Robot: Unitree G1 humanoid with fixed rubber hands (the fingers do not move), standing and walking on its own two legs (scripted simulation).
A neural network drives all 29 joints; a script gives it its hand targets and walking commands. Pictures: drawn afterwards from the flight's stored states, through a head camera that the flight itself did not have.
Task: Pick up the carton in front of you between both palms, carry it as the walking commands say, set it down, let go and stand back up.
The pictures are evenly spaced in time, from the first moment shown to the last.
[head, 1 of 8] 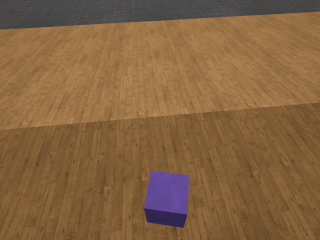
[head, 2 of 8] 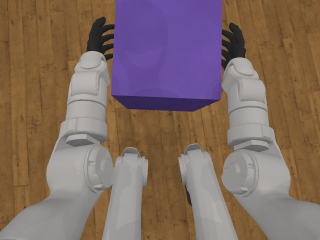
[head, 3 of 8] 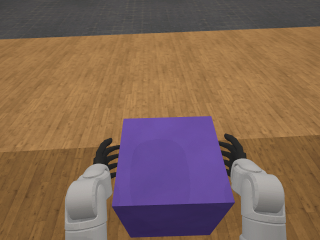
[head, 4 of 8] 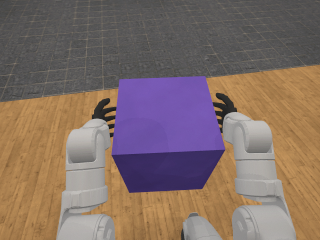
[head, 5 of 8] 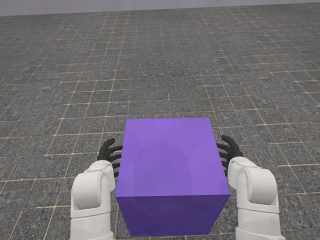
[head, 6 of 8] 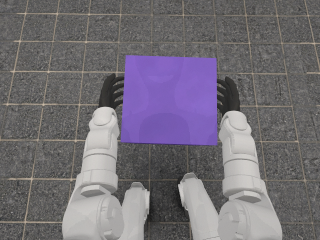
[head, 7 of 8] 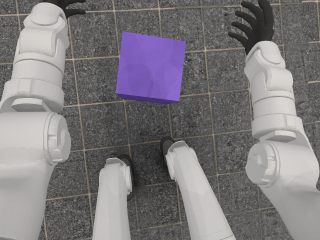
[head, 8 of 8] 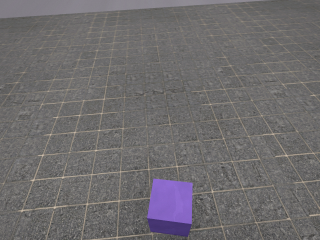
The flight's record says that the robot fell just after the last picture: no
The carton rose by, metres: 0.69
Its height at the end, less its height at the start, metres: -0.38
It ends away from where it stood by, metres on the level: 5.06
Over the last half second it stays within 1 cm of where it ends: yes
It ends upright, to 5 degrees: yes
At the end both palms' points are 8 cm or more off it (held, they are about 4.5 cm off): yes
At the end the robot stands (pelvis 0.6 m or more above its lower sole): yes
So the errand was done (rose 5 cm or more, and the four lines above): yes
